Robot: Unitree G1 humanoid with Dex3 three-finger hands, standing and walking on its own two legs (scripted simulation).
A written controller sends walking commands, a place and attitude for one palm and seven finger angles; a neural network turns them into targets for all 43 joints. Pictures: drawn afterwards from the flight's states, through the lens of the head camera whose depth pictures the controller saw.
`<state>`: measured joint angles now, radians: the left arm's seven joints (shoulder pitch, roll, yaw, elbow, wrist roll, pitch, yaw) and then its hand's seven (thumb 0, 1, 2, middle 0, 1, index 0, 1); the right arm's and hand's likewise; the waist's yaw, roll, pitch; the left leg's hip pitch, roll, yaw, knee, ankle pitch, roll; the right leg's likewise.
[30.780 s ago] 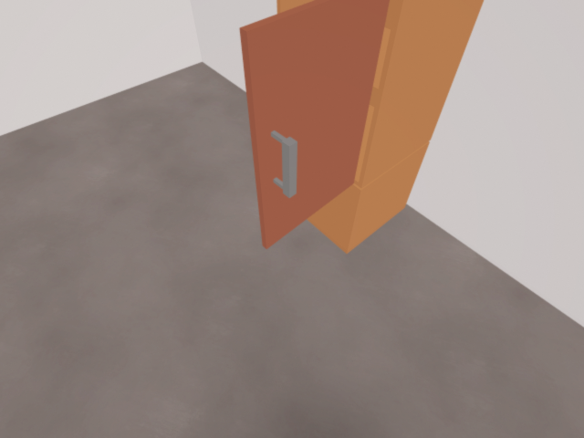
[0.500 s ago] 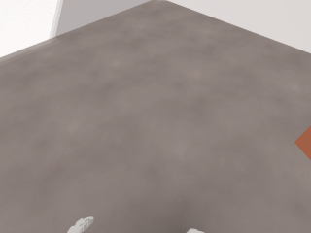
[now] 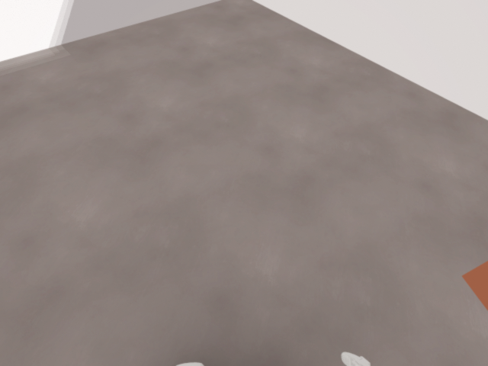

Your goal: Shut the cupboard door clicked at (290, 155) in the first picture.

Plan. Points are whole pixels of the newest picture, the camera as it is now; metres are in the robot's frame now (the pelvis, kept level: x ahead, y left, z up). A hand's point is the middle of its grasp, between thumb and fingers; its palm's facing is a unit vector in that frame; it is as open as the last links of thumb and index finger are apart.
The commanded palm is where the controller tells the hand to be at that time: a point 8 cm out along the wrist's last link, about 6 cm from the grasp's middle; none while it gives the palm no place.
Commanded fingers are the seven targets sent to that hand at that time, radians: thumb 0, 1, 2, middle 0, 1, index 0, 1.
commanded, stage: turn to face it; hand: left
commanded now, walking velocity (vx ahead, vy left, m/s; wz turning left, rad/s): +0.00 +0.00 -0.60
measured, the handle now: out of the picture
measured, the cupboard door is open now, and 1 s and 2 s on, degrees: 65 65 65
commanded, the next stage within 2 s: take the last steps up to it in 1.88 s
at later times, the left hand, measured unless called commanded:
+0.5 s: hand (176, 339) +0.18 +0.14 -0.14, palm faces -0.25 -0.92 -0.30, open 7.4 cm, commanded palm none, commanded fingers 0.00 0.90 0.90 -0.20 -0.30 -0.20 -0.30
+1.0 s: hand (177, 293) +0.26 +0.16 -0.16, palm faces -0.49 -0.85 -0.20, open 7.4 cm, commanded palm none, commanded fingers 0.00 0.90 0.90 -0.20 -0.30 -0.20 -0.30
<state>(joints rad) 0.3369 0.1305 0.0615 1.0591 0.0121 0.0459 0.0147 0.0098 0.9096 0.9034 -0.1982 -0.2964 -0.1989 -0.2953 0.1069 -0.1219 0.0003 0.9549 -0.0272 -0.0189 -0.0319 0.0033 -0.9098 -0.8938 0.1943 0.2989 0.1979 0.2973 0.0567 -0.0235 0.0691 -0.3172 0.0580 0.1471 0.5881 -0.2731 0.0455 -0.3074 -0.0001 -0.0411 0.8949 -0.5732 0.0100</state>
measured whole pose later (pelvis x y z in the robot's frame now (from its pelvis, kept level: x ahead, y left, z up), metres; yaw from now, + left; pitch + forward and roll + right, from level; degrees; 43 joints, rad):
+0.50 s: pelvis +0.03 -0.03 +0.00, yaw -17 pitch +1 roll +1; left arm 0.18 0.21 0.07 0.88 0.02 0.04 0.01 0.01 0.90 0.90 -0.20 -0.30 -0.20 -0.30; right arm 0.17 -0.28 -0.07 0.92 -0.02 0.07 -0.02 0.01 -0.91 -0.89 0.19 0.30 0.20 0.30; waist 0.00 0.05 0.09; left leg -0.50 0.08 0.05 1.12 -0.43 -0.07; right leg -0.30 0.01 0.00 0.55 -0.27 -0.03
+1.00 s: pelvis +0.07 +0.03 +0.02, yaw -34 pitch +2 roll -3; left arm 0.17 0.28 0.11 0.89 0.02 0.09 -0.03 0.01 0.91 0.90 -0.20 -0.30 -0.20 -0.30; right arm 0.22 -0.18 0.00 0.87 -0.03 0.01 -0.04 0.01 -0.90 -0.89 0.20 0.30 0.20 0.30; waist 0.02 -0.03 0.08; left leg -0.24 0.09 0.17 0.46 -0.24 0.04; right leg -0.50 -0.01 0.01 1.17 -0.39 0.07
